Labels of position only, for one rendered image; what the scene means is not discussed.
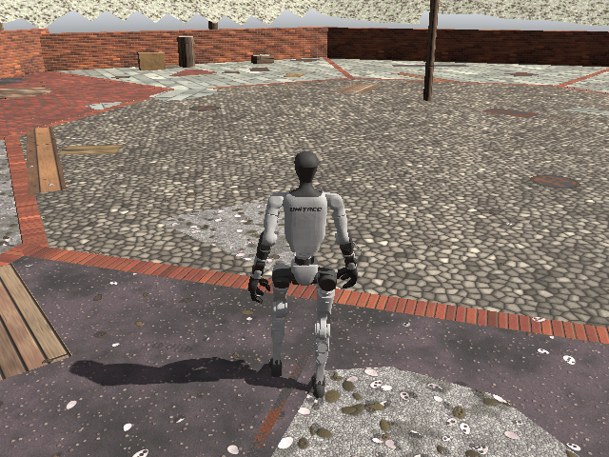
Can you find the left robot forearm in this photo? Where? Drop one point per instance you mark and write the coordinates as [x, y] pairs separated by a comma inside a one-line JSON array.
[[260, 259]]

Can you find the right robot forearm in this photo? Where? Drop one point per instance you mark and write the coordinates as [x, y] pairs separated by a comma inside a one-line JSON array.
[[348, 254]]

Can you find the left robot upper arm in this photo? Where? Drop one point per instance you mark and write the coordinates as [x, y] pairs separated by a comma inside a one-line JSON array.
[[275, 201]]

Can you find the robot right shin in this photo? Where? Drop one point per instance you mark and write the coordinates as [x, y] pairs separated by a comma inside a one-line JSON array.
[[321, 355]]

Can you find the robot left shin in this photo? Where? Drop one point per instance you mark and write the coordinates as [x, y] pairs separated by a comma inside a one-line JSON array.
[[277, 334]]

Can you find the robot right hand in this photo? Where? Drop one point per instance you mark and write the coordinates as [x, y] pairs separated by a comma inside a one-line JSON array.
[[346, 273]]

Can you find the robot shin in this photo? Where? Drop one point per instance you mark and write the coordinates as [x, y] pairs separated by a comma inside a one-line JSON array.
[[321, 355], [277, 334]]

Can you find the right robot upper arm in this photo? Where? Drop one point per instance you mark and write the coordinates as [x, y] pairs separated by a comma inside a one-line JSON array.
[[335, 201]]

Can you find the robot left hand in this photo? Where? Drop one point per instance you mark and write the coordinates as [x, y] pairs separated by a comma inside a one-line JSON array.
[[254, 290]]

